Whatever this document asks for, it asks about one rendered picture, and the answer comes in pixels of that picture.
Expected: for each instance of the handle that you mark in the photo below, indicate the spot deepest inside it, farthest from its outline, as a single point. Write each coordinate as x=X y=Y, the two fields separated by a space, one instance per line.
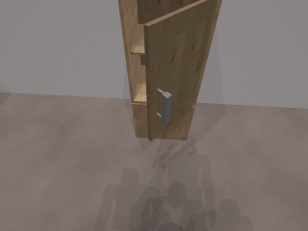
x=166 y=106

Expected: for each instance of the cupboard door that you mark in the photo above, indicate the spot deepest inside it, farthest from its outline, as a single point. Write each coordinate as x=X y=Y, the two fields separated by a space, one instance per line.
x=174 y=50

